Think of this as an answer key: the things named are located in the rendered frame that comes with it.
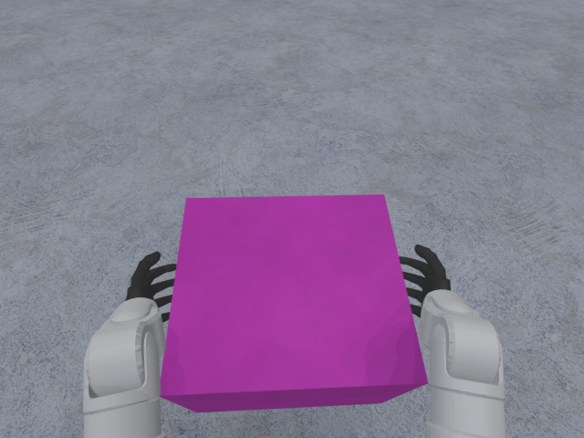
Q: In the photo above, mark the robot left forearm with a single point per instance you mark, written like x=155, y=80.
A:
x=121, y=374

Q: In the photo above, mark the carton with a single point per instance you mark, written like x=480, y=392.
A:
x=288, y=302

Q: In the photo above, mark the robot right forearm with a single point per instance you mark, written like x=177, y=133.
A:
x=466, y=362

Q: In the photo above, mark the robot right hand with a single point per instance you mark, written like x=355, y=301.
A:
x=434, y=272

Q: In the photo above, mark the robot left hand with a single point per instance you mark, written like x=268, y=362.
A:
x=142, y=278

